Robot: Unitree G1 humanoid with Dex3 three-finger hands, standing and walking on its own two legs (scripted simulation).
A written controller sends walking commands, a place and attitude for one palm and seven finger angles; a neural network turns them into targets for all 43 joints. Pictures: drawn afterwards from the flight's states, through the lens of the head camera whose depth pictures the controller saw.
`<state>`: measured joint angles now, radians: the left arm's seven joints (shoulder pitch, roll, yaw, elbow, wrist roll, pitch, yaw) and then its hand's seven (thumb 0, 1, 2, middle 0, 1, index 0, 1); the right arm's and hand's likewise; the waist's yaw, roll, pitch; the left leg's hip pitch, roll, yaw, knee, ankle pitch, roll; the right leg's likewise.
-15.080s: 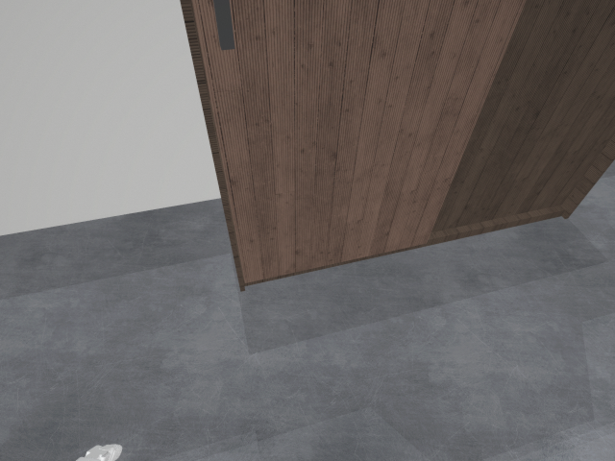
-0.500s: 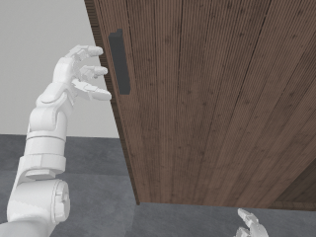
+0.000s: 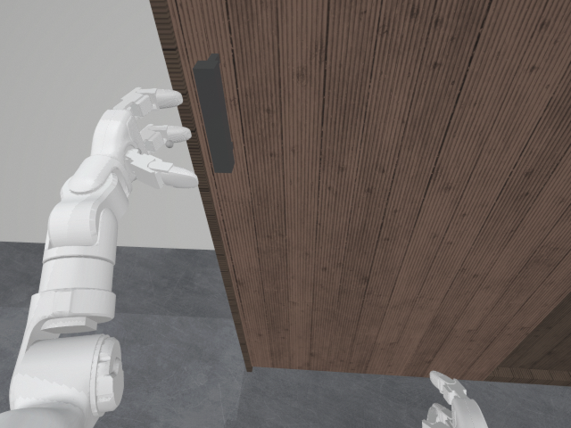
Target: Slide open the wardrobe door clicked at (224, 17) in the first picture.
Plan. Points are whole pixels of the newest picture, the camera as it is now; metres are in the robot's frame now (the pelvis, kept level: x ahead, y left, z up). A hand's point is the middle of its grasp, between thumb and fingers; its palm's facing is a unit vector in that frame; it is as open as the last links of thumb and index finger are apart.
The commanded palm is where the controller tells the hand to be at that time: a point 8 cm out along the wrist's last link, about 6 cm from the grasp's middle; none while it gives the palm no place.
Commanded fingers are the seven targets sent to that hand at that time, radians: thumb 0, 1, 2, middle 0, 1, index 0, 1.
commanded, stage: feel for the door with the fingertips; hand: left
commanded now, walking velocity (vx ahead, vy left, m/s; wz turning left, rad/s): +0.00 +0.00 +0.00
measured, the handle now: (219, 114) +0.47 +0.13 +0.24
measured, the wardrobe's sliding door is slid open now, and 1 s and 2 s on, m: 0.00 0.00 0.00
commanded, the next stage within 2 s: slide the fingers in behind the handle in 0.96 s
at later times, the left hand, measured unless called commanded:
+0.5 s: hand (192, 140) +0.40 +0.15 +0.24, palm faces +0.01 -1.00 -0.01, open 14.0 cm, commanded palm +0.38 +0.20 +0.24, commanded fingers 0.00 -0.50 0.30 -0.30 -1.20 -0.30 -1.20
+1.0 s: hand (197, 128) +0.42 +0.15 +0.24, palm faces +0.01 -1.00 -0.01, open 14.0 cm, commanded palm +0.40 +0.20 +0.24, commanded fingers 0.00 -0.50 0.30 -0.30 -1.20 -0.30 -1.20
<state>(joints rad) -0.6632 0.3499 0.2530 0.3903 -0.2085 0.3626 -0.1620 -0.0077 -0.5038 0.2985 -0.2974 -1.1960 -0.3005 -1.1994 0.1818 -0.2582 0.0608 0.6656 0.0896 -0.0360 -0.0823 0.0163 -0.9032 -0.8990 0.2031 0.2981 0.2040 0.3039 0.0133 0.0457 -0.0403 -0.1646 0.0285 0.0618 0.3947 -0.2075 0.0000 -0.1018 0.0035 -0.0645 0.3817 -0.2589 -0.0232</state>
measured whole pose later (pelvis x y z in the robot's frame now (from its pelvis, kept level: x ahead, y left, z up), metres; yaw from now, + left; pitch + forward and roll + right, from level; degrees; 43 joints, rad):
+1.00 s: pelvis -0.01 +0.00 +0.00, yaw +0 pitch -1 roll +0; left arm -0.83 0.30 0.20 0.57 -0.17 0.31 -0.08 -0.01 -0.50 0.30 -0.31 -1.21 -0.30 -1.20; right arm 0.23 -0.25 0.05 0.70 0.08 -0.03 -0.08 0.01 -0.90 -0.90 0.20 0.30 0.20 0.30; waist -0.01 0.04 -0.04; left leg -0.19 0.03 0.06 0.39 -0.19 0.00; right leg -0.12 0.01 -0.06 0.37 -0.24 -0.02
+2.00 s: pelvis +0.00 +0.00 +0.00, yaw +0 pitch -1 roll +0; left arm -0.75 0.22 0.17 0.42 -0.18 0.35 -0.04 -0.01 -0.50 0.30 -0.30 -1.20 -0.30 -1.20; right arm 0.20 -0.23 0.05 0.67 0.07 -0.01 -0.06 0.01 -0.90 -0.90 0.20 0.30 0.20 0.30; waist 0.01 0.04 -0.05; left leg -0.17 0.03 0.07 0.39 -0.21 0.00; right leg -0.11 0.00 -0.05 0.37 -0.25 -0.02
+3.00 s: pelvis +0.00 +0.00 +0.00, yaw +0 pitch -1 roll +0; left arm -0.78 0.18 0.14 0.45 -0.17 0.36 0.02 -0.01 -0.50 0.30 -0.30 -1.20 -0.28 -1.20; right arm 0.20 -0.23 0.05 0.69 0.06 0.00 -0.06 0.02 -0.90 -0.90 0.20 0.30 0.20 0.30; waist 0.01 0.04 -0.05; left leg -0.17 0.03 0.06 0.39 -0.21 0.00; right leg -0.10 0.01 -0.06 0.37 -0.25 -0.02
